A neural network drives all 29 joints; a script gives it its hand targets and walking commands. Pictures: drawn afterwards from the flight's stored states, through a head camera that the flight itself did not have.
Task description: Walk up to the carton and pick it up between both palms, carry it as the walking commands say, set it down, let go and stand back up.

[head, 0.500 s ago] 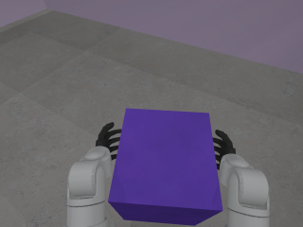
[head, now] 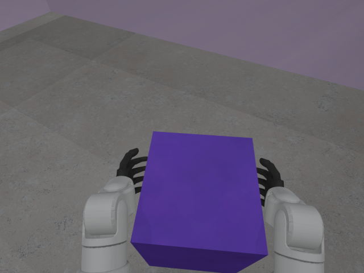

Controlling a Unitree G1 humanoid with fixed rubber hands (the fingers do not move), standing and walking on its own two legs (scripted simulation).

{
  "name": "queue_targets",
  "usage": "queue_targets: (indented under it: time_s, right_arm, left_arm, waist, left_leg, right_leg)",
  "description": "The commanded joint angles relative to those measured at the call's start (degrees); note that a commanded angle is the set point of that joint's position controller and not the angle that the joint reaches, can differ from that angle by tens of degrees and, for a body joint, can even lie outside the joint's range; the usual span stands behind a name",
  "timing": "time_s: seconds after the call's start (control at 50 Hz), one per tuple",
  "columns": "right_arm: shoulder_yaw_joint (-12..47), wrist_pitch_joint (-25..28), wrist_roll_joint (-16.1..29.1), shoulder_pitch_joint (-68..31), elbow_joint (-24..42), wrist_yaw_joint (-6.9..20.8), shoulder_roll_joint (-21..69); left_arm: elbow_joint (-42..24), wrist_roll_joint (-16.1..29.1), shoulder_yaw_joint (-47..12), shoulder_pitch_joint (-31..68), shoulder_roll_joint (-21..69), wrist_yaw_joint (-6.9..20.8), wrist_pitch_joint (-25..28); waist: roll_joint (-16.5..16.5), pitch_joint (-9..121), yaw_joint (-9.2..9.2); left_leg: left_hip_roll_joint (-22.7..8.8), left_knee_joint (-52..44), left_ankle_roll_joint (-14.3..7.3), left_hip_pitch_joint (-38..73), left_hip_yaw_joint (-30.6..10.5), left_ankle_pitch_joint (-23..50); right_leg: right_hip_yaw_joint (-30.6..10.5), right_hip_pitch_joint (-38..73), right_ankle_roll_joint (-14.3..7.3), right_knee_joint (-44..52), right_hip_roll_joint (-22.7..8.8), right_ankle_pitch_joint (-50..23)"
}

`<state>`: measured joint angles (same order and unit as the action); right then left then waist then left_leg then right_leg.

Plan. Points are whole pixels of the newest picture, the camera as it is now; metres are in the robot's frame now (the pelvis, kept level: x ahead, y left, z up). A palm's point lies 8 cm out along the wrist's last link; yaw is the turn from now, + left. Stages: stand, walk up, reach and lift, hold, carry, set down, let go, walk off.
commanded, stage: carry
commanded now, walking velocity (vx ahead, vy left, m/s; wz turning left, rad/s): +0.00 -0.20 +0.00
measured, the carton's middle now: (196, 207) +0.27 +0.00 +0.01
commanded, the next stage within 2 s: none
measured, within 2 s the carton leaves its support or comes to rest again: neither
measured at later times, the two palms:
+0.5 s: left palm (187, 217) +0.21 +0.01 +0.10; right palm (359, 227) +0.20 -0.27 +0.09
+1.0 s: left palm (212, 268) +0.14 -0.02 +0.10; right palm out of the picture +0.13 -0.31 +0.09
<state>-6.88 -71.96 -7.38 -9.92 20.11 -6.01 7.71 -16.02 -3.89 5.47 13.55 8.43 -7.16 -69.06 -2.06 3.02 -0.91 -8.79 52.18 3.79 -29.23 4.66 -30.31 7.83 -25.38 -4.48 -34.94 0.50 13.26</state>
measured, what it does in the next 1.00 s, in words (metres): steps to the right: left foot, then right foot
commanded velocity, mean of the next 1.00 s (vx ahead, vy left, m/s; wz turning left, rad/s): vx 0.00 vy -0.03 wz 0.00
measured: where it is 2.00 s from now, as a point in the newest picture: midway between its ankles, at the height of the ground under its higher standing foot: outside the picture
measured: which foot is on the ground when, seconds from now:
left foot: up 0.00-0.16, down 0.18-1.00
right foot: down 0.00-0.22, up 0.24-0.38, down 0.40-1.00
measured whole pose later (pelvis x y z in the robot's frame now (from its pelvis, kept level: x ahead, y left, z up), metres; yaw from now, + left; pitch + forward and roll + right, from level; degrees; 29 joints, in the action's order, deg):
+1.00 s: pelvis -0.13 -0.16 +0.00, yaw +0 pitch -2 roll +2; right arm -6.7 -73.1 -7.4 -11.0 15.1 -5.6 7.9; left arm -14.9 -6.2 5.6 11.9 8.1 -6.5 -71.2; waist 2.6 2.7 -0.1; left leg -6.2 33.7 0.3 -20.5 3.1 -20.5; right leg 6.7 -22.4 -5.3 -30.5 0.5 7.2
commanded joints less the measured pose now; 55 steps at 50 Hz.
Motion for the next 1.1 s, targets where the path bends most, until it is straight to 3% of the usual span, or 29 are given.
queue_targets:
  time_s: [0.0, 0.06, 0.12, 0.14, 0.16, 0.18, 0.2, 0.22, 0.24, 0.28, 0.32, 0.34, 0.38, 0.4, 0.42, 0.44, 0.46, 0.5, 0.54, 0.58, 0.62, 0.64, 0.74, 0.82, 0.84, 0.86, 0.94, 1.0, 1.08]
  right_arm:
    - [43.02, 1.78, 26.95, -33.55, 6.4, 15.03, 51.49]
    - [43.14, 1.72, 28.55, -35.07, 8.77, 15.95, 51.59]
    - [43.3, 1.52, 28.66, -32.91, 7.67, 16.34, 52.47]
    - [42.5, 1.73, 28.94, -34.94, 8.11, 16.71, 52.44]
    - [42.15, 1.63, 28.62, -32.31, 7.24, 16.86, 51.57]
    - [40.73, 1.98, 27.94, -31.46, 6.63, 17.23, 50.73]
    - [39.81, 2.51, 27.91, -29.75, 6.91, 17.28, 50.92]
    - [40.21, 3.54, 26.66, -29.86, 7.1, 16.57, 51.43]
    - [40.45, 4.01, 27.26, -30.71, 7.56, 16.39, 53.64]
    - [40.42, 3.64, 27.54, -32.56, 9.09, 16.6, 53.89]
    - [40.51, 3.5, 25.96, -28.63, 8.72, 15.45, 51.72]
    - [40.6, 3.45, 25.48, -29.41, 10.79, 14.44, 49.88]
    - [40.64, 2.23, 23.55, -29.02, 7.49, 13.16, 49.14]
    - [40.72, 2.13, 22.14, -25.6, 7.22, 12.94, 48.07]
    - [40.48, 1.97, 21.54, -24.92, 6.34, 13.37, 47.76]
    - [41.84, 1.83, 22.69, -30.48, 8.01, 13.94, 47.0]
    - [42.1, 1.47, 23.93, -31.22, 6.35, 14.41, 48.83]
    - [42.89, 2.0, 25.01, -34.47, 4.63, 15.04, 52.41]
    - [43.1, 1.66, 25.32, -34.57, 2.84, 15.37, 53.35]
    - [44.1, 1.31, 26.14, -36.37, 3.92, 15.69, 52.94]
    - [44.78, 1.21, 27.63, -38.87, 4.51, 16.05, 53.35]
    - [44.87, 1.37, 27.51, -40.11, 5.05, 16.14, 52.98]
    - [44.63, 0.61, 27.91, -39.51, 4.13, 16.34, 53.29]
    - [42.62, 0.76, 26.87, -36.5, 3.78, 16.23, 52.1]
    - [42.77, 0.82, 27.29, -37.64, 4.13, 16.44, 52.62]
    - [42.87, 0.63, 26.92, -37.62, 2.13, 16.56, 53.19]
    - [42.98, 1.02, 27.45, -38.4, 3.84, 16.13, 53.66]
    - [41.17, 1.33, 26.12, -35.78, 2.16, 15.98, 52.28]
    - [39.56, 2.04, 24.62, -33.42, 0.24, 16.29, 50.92]
  left_arm:
    - [-1.11, 21.34, -38.1, 21.84, 55.56, 16.05, -0.81]
    - [-4.32, 19.81, -37.91, 24.19, 56.73, 14.53, -0.26]
    - [-6.24, 19.07, -38.38, 22.81, 56.84, 13.79, -0.2]
    - [-5.73, 19.14, -39.47, 24.29, 58.61, 13.36, -0.15]
    - [-6.59, 18.7, -39.74, 22.3, 57.63, 13.28, -0.14]
    - [-7.36, 18.73, -40.29, 23.15, 56.67, 13.04, -0.34]
    - [-8.92, 19.21, -40.41, 23.26, 58.35, 12.94, -0.29]
    - [-10.38, 20.99, -41.78, 26.67, 56.49, 13.37, -0.3]
    - [-15.25, 23.19, -44.08, 32.31, 57.31, 13.64, 0.41]
    - [-16.56, 23.08, -42.99, 32.97, 56.31, 13.51, 0.49]
    - [-15.93, 23.83, -42.87, 29.42, 53.94, 13.98, -0.12]
    - [-13.4, 23.92, -42.51, 27.33, 53.65, 14.37, -0.78]
    - [-4.65, 23.45, -40.58, 22.28, 52.93, 15.8, -2.49]
    - [-2.19, 22.55, -39.26, 17.48, 51.34, 16.44, -2.52]
    - [-1.15, 22.04, -39.47, 17.31, 51.33, 16.5, -2.63]
    - [1.6, 21.56, -38.53, 18.56, 52.9, 16.81, -2.23]
    - [-0.38, 22.32, -39.05, 22.34, 53.15, 16.34, -1.74]
    - [-1.01, 20.67, -38.26, 23.52, 53.62, 16.09, -1.49]
    - [-2.99, 21.06, -38.68, 26.3, 54.92, 15.98, -1.33]
    - [-3.08, 20.46, -37.73, 26.18, 54.49, 15.79, -1.42]
    - [-2.96, 19.15, -36.67, 25.34, 54.48, 15.12, -1.45]
    - [-3.77, 19.36, -37.06, 28.05, 55.26, 15.11, -1.28]
    - [-0.86, 18.88, -36.9, 26.47, 56.5, 14.77, -1.84]
    - [-0.84, 19.37, -36.97, 24.87, 57.1, 15.66, -2.04]
    - [-1.37, 20.24, -38.35, 26.51, 57.38, 15.85, -2.05]
    - [-1.7, 20.0, -37.76, 27.66, 56.79, 15.94, -2.0]
    - [-4.56, 21.56, -40.06, 29.98, 58.01, 15.81, -1.86]
    - [-3.98, 20.89, -38.29, 29.56, 57.0, 15.99, -1.82]
    - [-2.51, 19.26, -37.81, 27.92, 54.46, 16.14, -1.9]
  waist:
    - [10.59, 21.69, 0.04]
    - [9.51, 22.26, -0.36]
    - [10.36, 23.24, -0.25]
    - [6.49, 24.56, 0.58]
    - [3.78, 24.21, 1.33]
    - [-10.63, 24.45, 1.52]
    - [-25.2, 22.52, 0.11]
    - [-24.37, 18.67, 2.05]
    - [-18.57, 18.09, 1.72]
    - [-7.17, 18.3, 0.9]
    - [-3.89, 21.2, 0.66]
    - [-1.78, 22.31, 0.61]
    - [2.54, 22.63, 1.04]
    - [12.13, 23.86, 0.97]
    - [14.84, 23.82, 1.31]
    - [17.25, 23.08, 1.2]
    - [15.59, 22.3, 1.62]
    - [5.95, 21.48, 1.11]
    - [4.92, 16.8, 0.78]
    - [11.5, 16.29, 0.6]
    - [7.81, 16.89, 0.22]
    - [8.75, 15.47, 0.15]
    - [9.25, 15.81, 0.16]
    - [9.72, 17.6, 0.36]
    - [6.84, 16.1, 0.22]
    - [10.03, 15.32, 0.07]
    - [9.47, 14.61, 0.41]
    - [8.35, 16.63, 0.43]
    - [6.2, 15.52, 0.93]
  left_leg:
    - [2.63, 7.85, -1.6, -4.99, 0.97, -1.2]
    - [3.64, 0.42, -2.59, -1.33, 1.0, -0.57]
    - [4.6, -9.61, -3.91, 5.75, 1.84, 0.41]
    - [5.42, -18.37, -4.84, 13.31, 3.97, 3.11]
    - [2.28, -30.74, -4.43, 21.32, 2.11, 10.58]
    - [-8.33, -37.44, -6.74, 29.01, -12.37, 5.52]
    - [-21.17, -35.8, -10.33, 30.24, -28.91, 11.55]
    - [-22.48, -34.68, -17.37, 21.91, -28.92, 13.06]
    - [-18.69, -33.45, -15.52, 15.4, -19.87, 13.66]
    - [-11.88, -29.61, -9.39, 17.75, -5.55, 31.08]
    - [-7.84, -22.62, -6.93, 24.24, -0.28, 44.16]
    - [-6.54, -19.77, -5.31, 26.37, 0.78, 44.76]
    - [-3.21, -16.52, -2.61, 14.38, 0.27, 30.42]
    - [-0.4, -12.42, -0.2, 6.64, 1.6, 20.91]
    - [2.22, -14.59, 0.75, 4.49, 3.3, 9.18]
    - [1.63, -16.49, 1.03, 9.19, 3.14, 8.87]
    - [3.3, -19.46, 0.66, 13.29, 3.87, 10.62]
    - [1.1, -21.01, 0.71, 17.64, 3.96, 18.04]
    - [1.52, -19.55, 0.4, 14.95, 3.93, 14.25]
    - [2.83, -19.51, 1.05, 14.0, 4.72, 12.29]
    - [3.1, -19.08, 0.78, 12.48, 4.44, 10.74]
    - [3.25, -17.1, 0.55, 11.06, 4.64, 9.4]
    - [3.44, -15.72, -0.42, 10.66, 3.71, 7.57]
    - [4.24, -18.43, -2.14, 15.03, 3.16, 10.56]
    - [5.39, -18.09, -2.23, 13.86, 3.77, 9.05]
    - [5.49, -17.25, -2.4, 15.8, 3.61, 6.23]
    - [5.99, -16.61, -3.64, 15.54, 4.33, 8.6]
    - [7.74, -19.58, -4.68, 17.4, 5.65, 8.52]
    - [9.29, -17.58, -5.06, 21.07, 6.12, 6.78]
  right_leg:
    - [-14.97, 20.29, -5.65, 11.02, -16.37, -20.8]
    - [-16.02, 18.33, -7.48, 13.57, -16.45, -10.98]
    - [-15.74, 16.15, -5.94, 16.59, -16.24, -5.33]
    - [-13.08, 13.57, -2.54, 17.25, -14.69, -4.81]
    - [-9.58, 8.15, 0.9, 15.94, -12.37, -2.6]
    - [-5.28, -0.33, 5.77, 8.35, -7.58, 2.4]
    - [-4.16, -9.84, 5.57, -3.46, -4.97, 10.03]
    - [-7.83, -8.13, 6.85, -16.25, -4.35, 13.76]
    - [-11.37, -3.41, 6.04, -21.11, -5.68, 12.27]
    - [-7.26, -3.66, 5.25, -14.51, -2.6, 8.19]
    - [-3.68, 0.37, 5.35, 1.01, -1.64, 7.17]
    - [-1.87, 3.66, 6.08, 11.36, -1.36, -0.16]
    - [-7.76, 19.2, 5.76, 12.26, -7.68, -18.3]
    - [-12.79, 26.44, 4.71, 8.8, -13.62, -37.35]
    - [-12.35, 27.1, 1.1, 7.14, -16.4, -44.89]
    - [-11.89, 22.26, 0.26, 7.5, -14.99, -41.19]
    - [-12.91, 17.88, 0.97, 9.44, -13.49, -31.6]
    - [-8.88, 13.02, 2.43, 10.11, -11.99, -16.46]
    - [-10.85, 10.44, 3.11, 13.88, -12.19, -6.07]
    - [-12.25, 9.57, 2.53, 17.17, -11.72, 3.74]
    - [-13.21, 11.44, 2.44, 18.81, -12.87, 9.03]
    - [-13.74, 10.67, 2.16, 19.82, -12.81, 11.64]
    - [-15.07, 11.93, 0.9, 18.55, -14.19, 4.42]
    - [-13.91, 9.31, 2.77, 20.97, -12.46, 14.88]
    - [-15.3, 8.19, 3.71, 22.85, -12.93, 18.65]
    - [-15.88, 5.76, 4.05, 24.49, -12.96, 23.48]
    - [-13.47, 4.02, 2.53, 22.66, -12.49, 22.32]
    - [-12.09, 4.9, 4.6, 23.21, -11.24, 23.19]
    - [-10.32, -1.56, 4.56, 22.44, -9.77, 26.03]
